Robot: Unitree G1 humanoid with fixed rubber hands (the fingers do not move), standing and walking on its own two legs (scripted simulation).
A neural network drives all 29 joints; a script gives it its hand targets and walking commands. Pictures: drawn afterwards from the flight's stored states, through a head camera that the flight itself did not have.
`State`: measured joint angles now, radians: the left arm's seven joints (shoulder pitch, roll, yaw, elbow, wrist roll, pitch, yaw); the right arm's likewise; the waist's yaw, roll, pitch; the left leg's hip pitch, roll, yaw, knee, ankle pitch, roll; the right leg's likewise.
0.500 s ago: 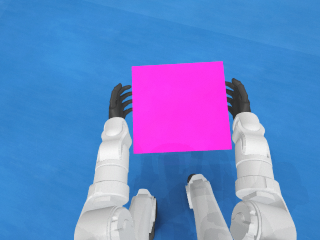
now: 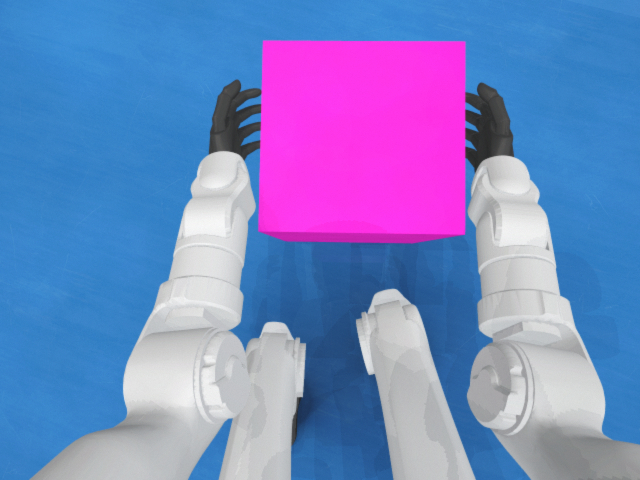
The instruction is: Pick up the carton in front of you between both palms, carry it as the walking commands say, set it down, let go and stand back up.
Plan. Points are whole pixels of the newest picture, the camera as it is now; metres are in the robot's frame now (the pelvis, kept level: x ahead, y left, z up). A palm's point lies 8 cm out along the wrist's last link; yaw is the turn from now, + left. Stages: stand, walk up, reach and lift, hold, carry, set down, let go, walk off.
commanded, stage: set down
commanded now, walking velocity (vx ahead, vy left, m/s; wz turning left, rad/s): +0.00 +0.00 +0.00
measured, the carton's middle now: (354, 164) +0.48 -0.11 -0.18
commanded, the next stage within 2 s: none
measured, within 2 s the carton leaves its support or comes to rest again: rests again in 1.26 s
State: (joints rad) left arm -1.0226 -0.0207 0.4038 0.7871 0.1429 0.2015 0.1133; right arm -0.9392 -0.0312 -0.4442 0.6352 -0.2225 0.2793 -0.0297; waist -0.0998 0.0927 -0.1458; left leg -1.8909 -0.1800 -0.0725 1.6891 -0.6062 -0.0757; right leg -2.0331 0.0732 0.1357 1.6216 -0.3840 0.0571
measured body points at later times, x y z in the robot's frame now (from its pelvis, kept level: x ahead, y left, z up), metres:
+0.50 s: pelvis -0.02 +0.01 -0.10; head +0.33 -0.05 +0.18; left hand +0.54 +0.01 -0.25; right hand +0.45 -0.28 -0.26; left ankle +0.07 +0.13 -0.48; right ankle +0.12 -0.13 -0.48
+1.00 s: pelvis -0.02 +0.02 -0.12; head +0.34 -0.02 +0.15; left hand +0.54 +0.02 -0.29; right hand +0.45 -0.27 -0.29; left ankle +0.07 +0.13 -0.48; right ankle +0.12 -0.13 -0.48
